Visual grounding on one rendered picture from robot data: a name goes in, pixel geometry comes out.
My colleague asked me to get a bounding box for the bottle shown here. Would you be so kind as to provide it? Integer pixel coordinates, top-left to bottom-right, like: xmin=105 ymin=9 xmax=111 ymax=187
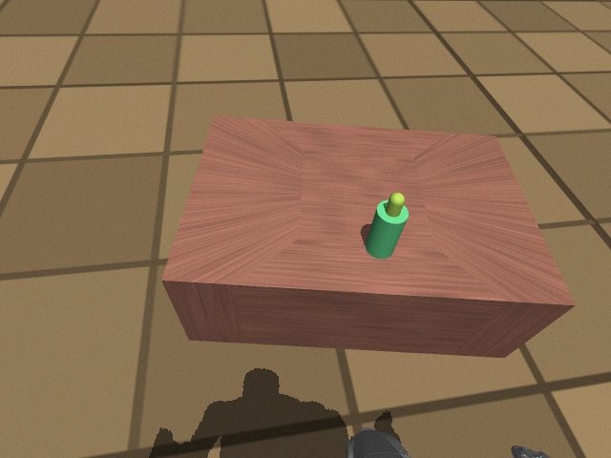
xmin=366 ymin=193 xmax=409 ymax=260

